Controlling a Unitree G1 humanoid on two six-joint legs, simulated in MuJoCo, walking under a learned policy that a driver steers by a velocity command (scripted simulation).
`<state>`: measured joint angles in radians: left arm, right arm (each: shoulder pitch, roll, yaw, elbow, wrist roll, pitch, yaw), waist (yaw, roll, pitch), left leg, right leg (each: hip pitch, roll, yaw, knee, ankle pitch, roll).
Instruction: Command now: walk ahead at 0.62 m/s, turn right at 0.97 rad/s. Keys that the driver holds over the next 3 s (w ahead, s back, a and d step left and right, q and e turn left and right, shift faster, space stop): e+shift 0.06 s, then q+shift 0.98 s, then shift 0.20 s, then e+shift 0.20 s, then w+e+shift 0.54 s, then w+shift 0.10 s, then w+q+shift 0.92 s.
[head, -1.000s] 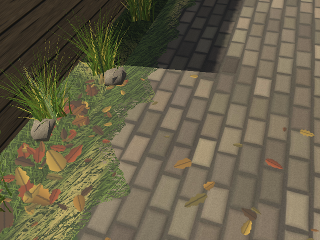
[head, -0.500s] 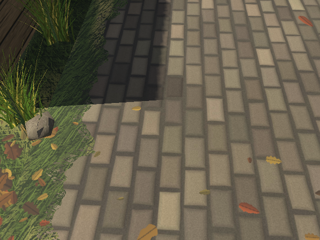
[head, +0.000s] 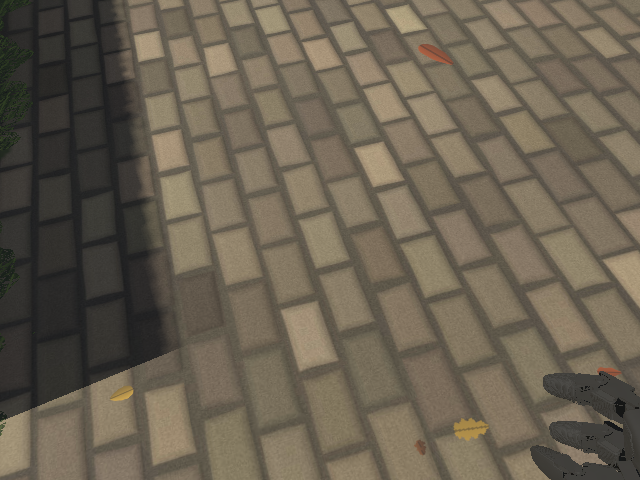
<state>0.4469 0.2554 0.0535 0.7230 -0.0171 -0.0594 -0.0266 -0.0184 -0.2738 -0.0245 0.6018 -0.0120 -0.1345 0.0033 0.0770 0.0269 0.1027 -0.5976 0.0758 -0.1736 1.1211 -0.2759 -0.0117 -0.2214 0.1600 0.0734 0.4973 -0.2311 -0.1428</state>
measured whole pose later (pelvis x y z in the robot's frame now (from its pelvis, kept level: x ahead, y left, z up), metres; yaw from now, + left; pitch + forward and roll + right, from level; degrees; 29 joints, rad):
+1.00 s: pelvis +0.33 +0.01 +0.01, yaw +30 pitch +1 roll -1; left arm 0.10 0.25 0.04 0.65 0.03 0.01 0.04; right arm 0.23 -0.34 -0.09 0.60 0.03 0.07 0.00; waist 0.00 0.04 0.07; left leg -0.56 0.09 -0.05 1.06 -0.33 -0.14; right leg -0.22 -0.01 -0.12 0.40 -0.20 -0.03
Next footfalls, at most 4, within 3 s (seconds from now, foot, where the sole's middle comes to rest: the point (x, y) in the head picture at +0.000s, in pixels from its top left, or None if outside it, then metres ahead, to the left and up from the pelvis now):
0.20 left None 0.42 0.11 -0.77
0.68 right None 0.43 -0.07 -0.77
1.18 left None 0.28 0.16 -0.77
1.84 right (399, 414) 0.59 -0.05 -0.77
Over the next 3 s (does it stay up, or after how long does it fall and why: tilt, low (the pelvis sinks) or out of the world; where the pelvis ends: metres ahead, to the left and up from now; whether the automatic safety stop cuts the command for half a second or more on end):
stays up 1.49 0.16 0.00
